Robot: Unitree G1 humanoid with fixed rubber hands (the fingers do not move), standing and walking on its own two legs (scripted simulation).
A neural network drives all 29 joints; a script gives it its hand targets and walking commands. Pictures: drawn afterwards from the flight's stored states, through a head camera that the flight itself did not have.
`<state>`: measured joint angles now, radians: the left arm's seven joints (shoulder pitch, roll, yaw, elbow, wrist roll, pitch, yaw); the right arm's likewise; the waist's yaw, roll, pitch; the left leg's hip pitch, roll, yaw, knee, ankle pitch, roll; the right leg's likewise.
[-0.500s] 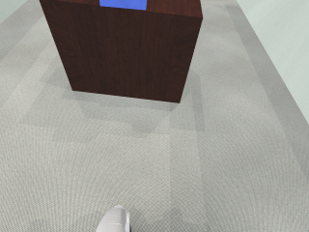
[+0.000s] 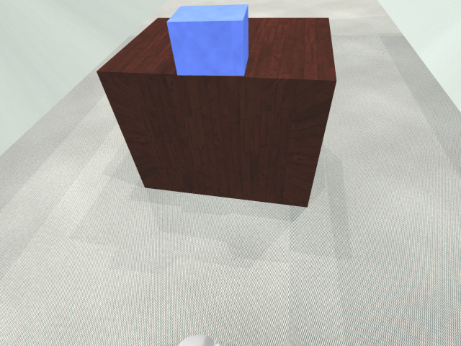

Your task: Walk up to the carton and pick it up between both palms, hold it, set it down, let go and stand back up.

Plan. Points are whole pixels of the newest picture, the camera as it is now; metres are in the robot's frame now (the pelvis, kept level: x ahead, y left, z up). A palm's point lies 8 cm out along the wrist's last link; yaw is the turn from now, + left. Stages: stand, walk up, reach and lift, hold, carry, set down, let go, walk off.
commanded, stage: walk up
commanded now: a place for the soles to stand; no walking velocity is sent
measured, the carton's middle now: (211, 40) +1.13 +0.07 +0.08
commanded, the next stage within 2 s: none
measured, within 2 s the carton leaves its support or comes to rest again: neither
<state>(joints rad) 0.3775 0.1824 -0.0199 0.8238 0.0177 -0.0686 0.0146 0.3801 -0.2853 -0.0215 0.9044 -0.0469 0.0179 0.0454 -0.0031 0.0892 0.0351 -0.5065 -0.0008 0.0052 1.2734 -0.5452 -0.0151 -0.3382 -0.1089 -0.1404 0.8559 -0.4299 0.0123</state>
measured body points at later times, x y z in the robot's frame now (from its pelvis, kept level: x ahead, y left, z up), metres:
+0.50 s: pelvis +0.21 +0.05 +0.02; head +0.23 +0.08 +0.46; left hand +0.26 +0.31 -0.13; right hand +0.30 -0.18 -0.10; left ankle +0.25 +0.17 -0.70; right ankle +0.25 -0.07 -0.64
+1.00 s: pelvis +0.42 +0.05 +0.01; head +0.43 +0.05 +0.46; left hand +0.38 +0.30 -0.13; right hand +0.54 -0.19 -0.12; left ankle +0.53 +0.18 -0.68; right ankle +0.40 -0.10 -0.70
